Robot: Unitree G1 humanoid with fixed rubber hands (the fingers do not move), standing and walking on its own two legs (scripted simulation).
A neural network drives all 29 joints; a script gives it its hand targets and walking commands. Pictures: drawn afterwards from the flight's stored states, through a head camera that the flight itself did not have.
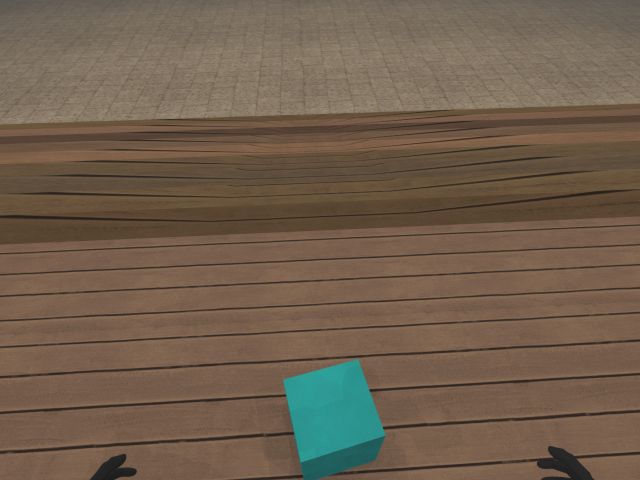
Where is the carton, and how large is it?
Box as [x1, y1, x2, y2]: [283, 359, 385, 479]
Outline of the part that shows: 357,359 283,380 304,479 316,479 375,459 385,435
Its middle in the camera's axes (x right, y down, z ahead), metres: +0.03 +0.52 +1.06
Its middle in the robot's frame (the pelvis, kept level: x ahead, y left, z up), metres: +0.38 -0.01 -0.66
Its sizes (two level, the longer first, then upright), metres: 0.210 0.200 0.250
